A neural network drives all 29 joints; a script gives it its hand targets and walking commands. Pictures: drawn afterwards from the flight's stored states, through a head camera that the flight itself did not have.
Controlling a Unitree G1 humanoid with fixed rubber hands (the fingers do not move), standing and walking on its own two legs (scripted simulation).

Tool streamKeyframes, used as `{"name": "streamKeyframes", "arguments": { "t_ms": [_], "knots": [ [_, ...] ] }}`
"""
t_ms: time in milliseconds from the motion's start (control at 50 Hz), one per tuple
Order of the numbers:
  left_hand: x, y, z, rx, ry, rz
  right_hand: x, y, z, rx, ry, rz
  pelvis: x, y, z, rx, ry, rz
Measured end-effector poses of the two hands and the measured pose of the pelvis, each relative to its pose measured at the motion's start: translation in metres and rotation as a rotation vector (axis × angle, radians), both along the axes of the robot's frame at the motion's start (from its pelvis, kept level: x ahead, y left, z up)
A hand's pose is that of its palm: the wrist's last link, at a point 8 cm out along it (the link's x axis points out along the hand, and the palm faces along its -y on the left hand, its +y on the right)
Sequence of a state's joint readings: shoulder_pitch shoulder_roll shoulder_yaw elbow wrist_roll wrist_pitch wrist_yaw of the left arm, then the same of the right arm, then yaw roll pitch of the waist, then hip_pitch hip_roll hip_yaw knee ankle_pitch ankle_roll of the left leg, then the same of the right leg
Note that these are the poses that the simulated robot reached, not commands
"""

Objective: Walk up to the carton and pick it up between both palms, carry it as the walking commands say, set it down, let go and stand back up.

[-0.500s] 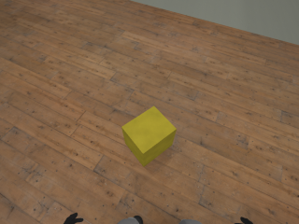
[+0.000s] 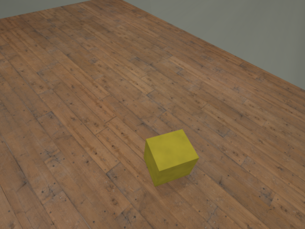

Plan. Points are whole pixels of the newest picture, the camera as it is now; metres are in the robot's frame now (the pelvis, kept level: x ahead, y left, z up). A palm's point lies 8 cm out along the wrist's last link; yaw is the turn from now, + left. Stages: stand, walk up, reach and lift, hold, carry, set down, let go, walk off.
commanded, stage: walk up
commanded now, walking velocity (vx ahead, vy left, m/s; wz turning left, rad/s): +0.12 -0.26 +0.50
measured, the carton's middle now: (168, 157) +0.65 -0.14 -0.64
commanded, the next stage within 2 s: none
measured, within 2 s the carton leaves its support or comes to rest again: neither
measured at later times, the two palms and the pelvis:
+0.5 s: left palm out of the picture +0.06 +0.13 -0.10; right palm (264, 188) +0.28 -0.35 -0.11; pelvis +0.10 -0.13 +0.01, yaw +15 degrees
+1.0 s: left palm (148, 209) +0.22 +0.02 -0.13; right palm (301, 187) +0.29 -0.49 -0.11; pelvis +0.22 -0.23 +0.00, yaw +15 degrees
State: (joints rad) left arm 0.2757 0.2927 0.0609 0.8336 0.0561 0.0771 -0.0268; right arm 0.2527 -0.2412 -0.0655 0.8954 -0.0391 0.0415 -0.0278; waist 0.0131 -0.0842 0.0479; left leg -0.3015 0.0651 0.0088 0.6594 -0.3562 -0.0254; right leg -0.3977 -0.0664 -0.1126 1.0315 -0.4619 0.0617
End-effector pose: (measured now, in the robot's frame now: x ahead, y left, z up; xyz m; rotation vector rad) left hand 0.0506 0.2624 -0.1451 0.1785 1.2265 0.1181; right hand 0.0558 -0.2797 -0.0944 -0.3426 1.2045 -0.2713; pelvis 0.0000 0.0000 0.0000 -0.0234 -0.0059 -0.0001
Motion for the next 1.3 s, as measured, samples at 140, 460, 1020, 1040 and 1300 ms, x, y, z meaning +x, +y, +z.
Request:
{"name": "streamKeyframes", "arguments": {
  "t_ms": [140, 460, 1020, 1040, 1300],
  "knots": [
    [0.025, -0.026, 0.025, -0.021, -0.040, 0.060, -0.019, -0.025, 0.014, 0.006, 0.156, 0.005, 0.020, -0.031, 0.021, -0.036, 0.038, 0.094],
    [0.020, -0.124, 0.046, 0.081, 0.002, 0.272, 0.193, -0.086, -0.017, 0.091, -0.010, 0.295, 0.089, -0.120, 0.015, 0.011, 0.068, 0.239],
    [0.172, -0.245, 0.014, 0.010, -0.023, 0.245, 0.239, -0.210, -0.025, 0.092, 0.135, 0.198, 0.227, -0.232, 0.003, 0.018, -0.021, 0.271],
    [0.177, -0.249, 0.020, 0.023, -0.031, 0.237, 0.245, -0.208, -0.030, 0.112, 0.129, 0.196, 0.230, -0.233, 0.004, 0.016, -0.025, 0.280],
    [0.191, -0.203, 0.041, 0.162, -0.130, 0.339, 0.308, -0.177, -0.029, 0.163, 0.046, 0.313, 0.230, -0.235, 0.004, 0.018, -0.009, 0.348]
  ]
}}
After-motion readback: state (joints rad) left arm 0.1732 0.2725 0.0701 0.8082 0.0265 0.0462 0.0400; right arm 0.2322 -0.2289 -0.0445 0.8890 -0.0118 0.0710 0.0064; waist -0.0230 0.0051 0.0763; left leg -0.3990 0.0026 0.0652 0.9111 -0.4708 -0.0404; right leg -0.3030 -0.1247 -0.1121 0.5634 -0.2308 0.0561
